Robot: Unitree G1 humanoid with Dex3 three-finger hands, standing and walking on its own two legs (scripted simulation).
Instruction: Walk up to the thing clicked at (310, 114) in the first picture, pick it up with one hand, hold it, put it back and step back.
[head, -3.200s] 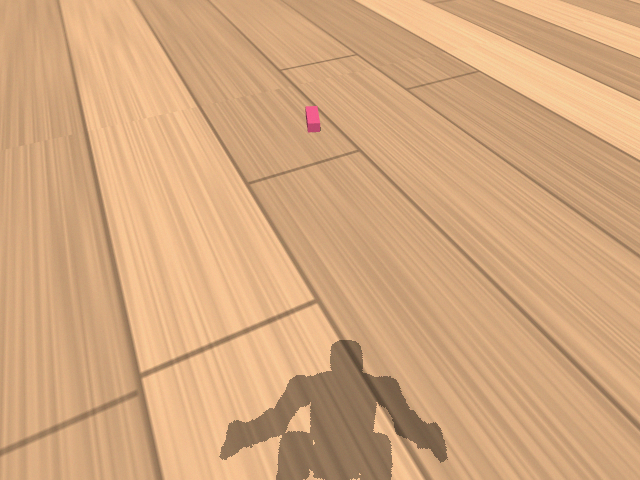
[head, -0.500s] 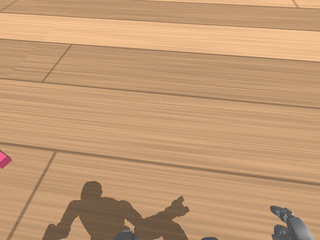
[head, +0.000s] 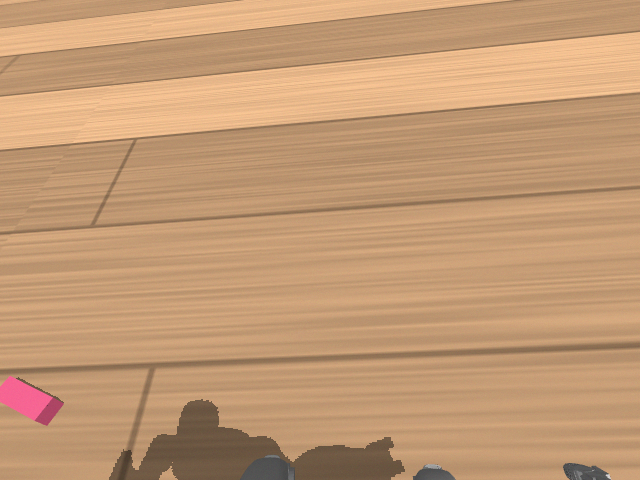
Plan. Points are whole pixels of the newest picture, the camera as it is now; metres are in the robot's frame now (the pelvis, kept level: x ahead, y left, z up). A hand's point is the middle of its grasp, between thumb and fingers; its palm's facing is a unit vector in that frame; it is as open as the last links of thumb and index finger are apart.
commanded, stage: walk up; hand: left
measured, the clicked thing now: (27, 400) +0.48 +1.02 -0.70
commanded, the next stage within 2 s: none
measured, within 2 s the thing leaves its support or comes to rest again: neither
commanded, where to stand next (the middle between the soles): -0.01 +0.88 m, yaw -24 degrees
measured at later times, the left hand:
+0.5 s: hand out of the picture +0.13 +0.50 -0.11, palm faces -0.16 -0.81 -0.57, open 7.4 cm
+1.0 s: hand out of the picture +0.13 +0.74 -0.12, palm faces -0.26 -0.80 -0.55, open 7.4 cm
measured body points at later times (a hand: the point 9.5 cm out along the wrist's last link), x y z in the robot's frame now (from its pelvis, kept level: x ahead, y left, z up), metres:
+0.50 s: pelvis +0.01 +0.22 +0.00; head +0.06 +0.17 +0.44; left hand +0.14 +0.54 -0.07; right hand +0.05 -0.11 -0.13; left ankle +0.04 +0.33 -0.62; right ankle +0.08 +0.10 -0.70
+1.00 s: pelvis -0.01 +0.46 -0.01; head +0.04 +0.42 +0.44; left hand +0.15 +0.78 -0.09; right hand -0.01 +0.13 -0.13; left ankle +0.05 +0.52 -0.70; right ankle +0.02 +0.39 -0.70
